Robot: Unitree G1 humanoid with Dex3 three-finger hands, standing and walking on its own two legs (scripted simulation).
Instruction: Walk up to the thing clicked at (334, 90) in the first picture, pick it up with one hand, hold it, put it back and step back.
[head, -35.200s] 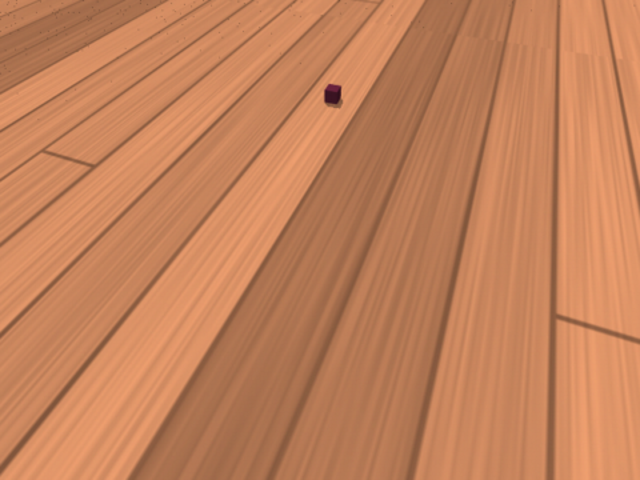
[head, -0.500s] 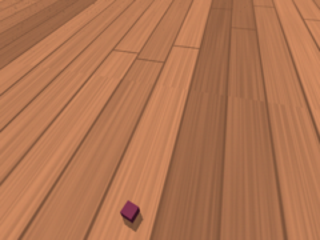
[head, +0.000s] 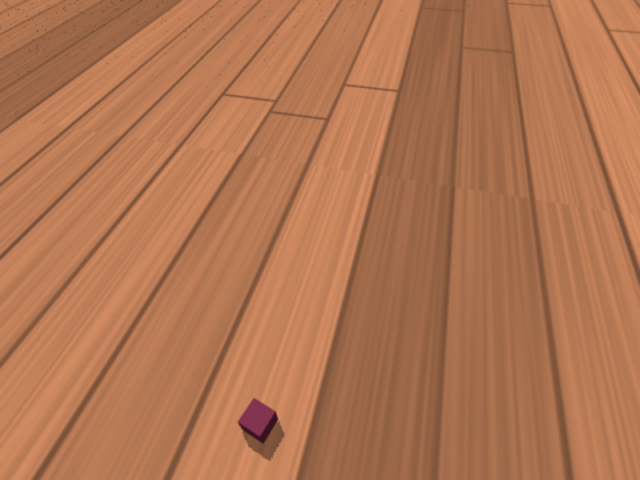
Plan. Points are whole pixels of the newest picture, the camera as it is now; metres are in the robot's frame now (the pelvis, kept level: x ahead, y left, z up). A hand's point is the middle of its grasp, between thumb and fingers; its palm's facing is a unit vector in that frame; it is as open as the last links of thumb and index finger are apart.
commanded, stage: stand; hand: left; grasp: from above
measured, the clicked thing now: (258, 420) +0.40 +0.21 -0.74
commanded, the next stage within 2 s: step back in 0.20 s
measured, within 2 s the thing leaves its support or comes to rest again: neither
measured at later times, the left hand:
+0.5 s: hand out of the picture +0.09 +0.30 -0.18, palm faces -0.02 -0.92 -0.38, open 7.4 cm
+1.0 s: hand out of the picture +0.00 +0.30 -0.17, palm faces -0.08 -0.91 -0.40, open 7.4 cm
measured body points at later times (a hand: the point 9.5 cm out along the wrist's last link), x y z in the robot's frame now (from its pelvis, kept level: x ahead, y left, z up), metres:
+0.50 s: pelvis -0.03 +0.03 -0.02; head +0.03 +0.04 +0.42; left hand +0.09 +0.35 -0.15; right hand +0.05 -0.30 -0.14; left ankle -0.05 +0.13 -0.75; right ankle -0.02 -0.12 -0.75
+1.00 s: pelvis -0.11 +0.04 -0.03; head -0.06 +0.02 +0.42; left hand +0.01 +0.34 -0.14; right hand -0.03 -0.27 -0.16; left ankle -0.07 +0.14 -0.73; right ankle -0.10 -0.07 -0.75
